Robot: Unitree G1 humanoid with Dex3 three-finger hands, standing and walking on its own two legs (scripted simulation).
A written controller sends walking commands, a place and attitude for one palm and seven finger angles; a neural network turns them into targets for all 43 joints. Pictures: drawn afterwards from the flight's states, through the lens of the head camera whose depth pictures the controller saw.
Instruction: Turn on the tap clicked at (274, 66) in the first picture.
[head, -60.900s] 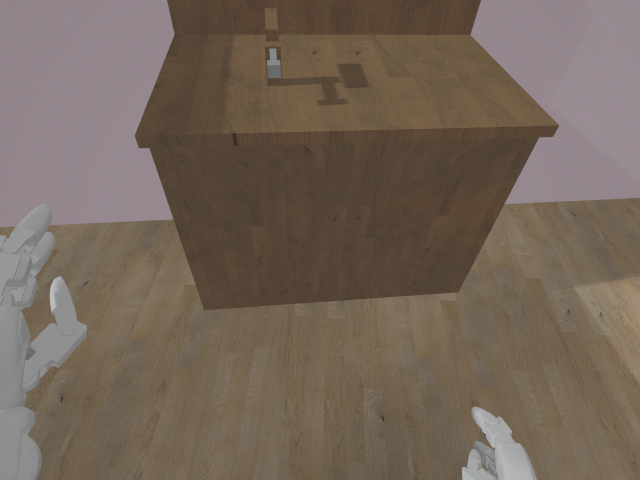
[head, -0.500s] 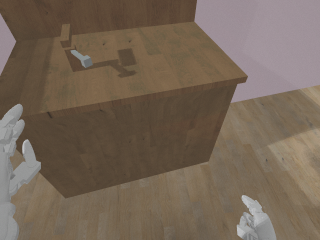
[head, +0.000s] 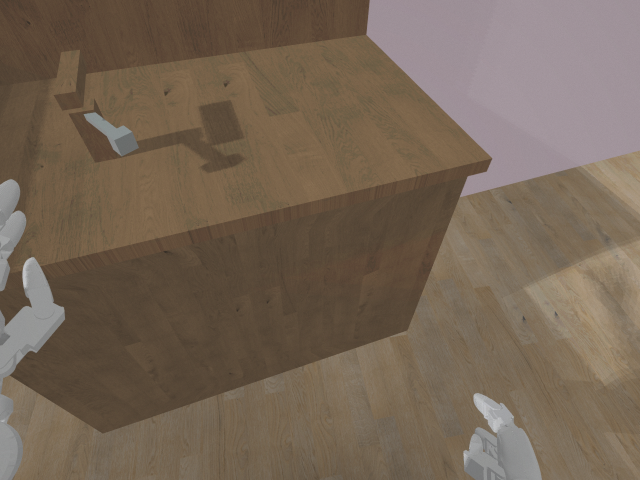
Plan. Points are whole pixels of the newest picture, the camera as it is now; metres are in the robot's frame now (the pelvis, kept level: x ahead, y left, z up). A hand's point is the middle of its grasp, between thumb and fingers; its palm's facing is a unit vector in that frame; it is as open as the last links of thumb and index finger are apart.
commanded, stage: take the last steps up to it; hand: left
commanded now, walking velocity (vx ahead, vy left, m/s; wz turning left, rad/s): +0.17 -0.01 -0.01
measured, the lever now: (122, 140) +0.52 +0.33 +0.13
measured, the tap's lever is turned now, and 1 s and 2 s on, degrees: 29 29 29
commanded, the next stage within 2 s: come to a stop and stand still in 0.08 s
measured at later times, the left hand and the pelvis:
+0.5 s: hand (146, 222) +0.33 +0.21 +0.17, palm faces +0.35 -0.82 -0.46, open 7.4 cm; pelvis +0.10 -0.02 +0.02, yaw -2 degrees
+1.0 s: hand (140, 239) +0.31 +0.21 +0.17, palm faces +0.30 -0.87 -0.39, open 7.4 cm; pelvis +0.06 -0.01 +0.02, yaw -4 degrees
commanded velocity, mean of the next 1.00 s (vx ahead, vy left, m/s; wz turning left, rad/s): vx -0.07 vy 0.02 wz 0.00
